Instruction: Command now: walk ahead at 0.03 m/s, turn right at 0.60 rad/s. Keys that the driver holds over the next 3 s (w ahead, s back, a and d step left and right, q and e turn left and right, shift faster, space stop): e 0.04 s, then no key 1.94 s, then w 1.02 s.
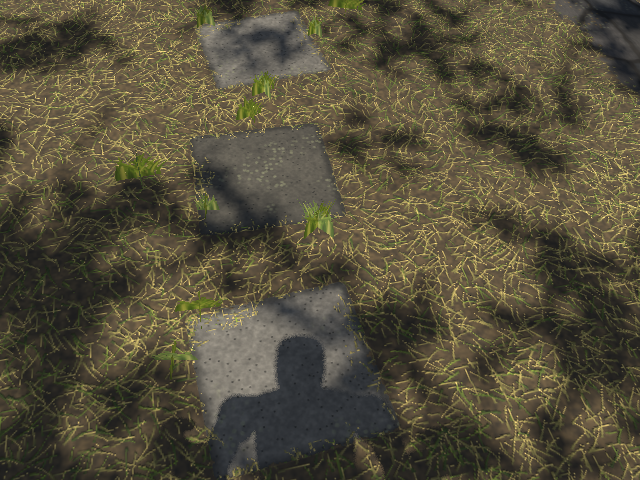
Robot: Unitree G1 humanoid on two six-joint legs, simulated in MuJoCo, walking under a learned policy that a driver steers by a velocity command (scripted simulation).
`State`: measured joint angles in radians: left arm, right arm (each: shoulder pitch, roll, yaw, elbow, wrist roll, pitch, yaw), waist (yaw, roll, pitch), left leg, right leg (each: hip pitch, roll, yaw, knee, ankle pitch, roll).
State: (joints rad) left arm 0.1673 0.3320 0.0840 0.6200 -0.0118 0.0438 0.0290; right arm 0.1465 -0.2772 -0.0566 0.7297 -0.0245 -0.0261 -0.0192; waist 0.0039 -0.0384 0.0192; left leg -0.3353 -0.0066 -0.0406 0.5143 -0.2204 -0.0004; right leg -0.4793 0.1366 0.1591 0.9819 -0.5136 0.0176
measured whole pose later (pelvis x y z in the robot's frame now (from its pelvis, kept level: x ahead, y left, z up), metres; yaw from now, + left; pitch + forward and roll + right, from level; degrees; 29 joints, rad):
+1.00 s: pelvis +0.00 -0.03 +0.00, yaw -7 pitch -2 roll +0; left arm 0.19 0.23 0.04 0.90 0.01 0.01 0.02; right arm 0.20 -0.25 -0.03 0.98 -0.01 0.00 -0.03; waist -0.01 0.00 0.04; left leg -0.18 0.04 -0.01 0.48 -0.27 -0.04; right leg -0.19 0.03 0.03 0.49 -0.27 -0.02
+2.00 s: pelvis +0.00 -0.02 +0.00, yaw -7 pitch -1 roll +0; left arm 0.24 0.19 0.01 1.10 0.00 0.01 0.04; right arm 0.28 -0.19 -0.01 1.11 0.00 0.00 -0.05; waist 0.00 0.00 0.04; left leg -0.20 0.03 -0.01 0.48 -0.26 -0.03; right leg -0.20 0.01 0.02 0.48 -0.27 0.00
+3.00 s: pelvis +0.42 -0.07 +0.01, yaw -6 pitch +1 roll -2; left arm 0.35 0.23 0.04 1.04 0.00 -0.10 -0.01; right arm 0.13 -0.26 -0.06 0.88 0.01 -0.09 -0.02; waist 0.06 0.04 0.00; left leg -0.70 0.15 -0.04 0.85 -0.03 0.01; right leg -0.07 0.08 -0.06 0.22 -0.17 -0.07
